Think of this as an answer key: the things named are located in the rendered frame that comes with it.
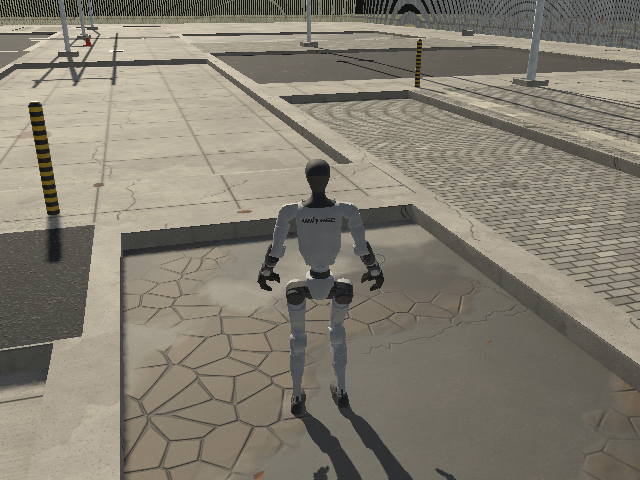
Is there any left robot hand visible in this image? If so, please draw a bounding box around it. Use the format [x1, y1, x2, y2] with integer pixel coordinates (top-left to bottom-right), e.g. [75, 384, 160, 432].
[257, 271, 280, 291]

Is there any robot right upper arm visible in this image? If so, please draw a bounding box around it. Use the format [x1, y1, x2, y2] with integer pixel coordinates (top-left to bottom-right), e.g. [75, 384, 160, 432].
[339, 202, 370, 256]

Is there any robot left foot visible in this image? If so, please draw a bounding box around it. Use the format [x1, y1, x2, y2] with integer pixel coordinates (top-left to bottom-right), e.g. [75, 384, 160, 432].
[291, 389, 306, 415]

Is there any robot left forearm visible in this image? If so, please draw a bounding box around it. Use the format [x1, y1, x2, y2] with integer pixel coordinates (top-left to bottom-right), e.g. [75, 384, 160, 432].
[260, 242, 279, 276]

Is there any robot right forearm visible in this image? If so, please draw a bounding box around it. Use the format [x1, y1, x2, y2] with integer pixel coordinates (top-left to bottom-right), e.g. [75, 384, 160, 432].
[360, 240, 381, 276]

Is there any robot right foot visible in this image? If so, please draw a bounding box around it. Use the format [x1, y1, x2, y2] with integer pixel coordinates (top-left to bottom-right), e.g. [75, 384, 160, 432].
[330, 381, 349, 408]

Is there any robot foot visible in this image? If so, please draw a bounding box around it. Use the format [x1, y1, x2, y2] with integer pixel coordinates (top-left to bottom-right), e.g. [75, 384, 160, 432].
[330, 381, 349, 408]
[291, 389, 306, 415]

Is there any robot left upper arm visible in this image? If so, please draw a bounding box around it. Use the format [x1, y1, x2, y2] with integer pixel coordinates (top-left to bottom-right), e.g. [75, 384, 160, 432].
[269, 203, 298, 258]

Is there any right robot hand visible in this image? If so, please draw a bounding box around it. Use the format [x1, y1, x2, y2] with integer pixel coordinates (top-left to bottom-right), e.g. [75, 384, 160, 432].
[361, 270, 384, 291]

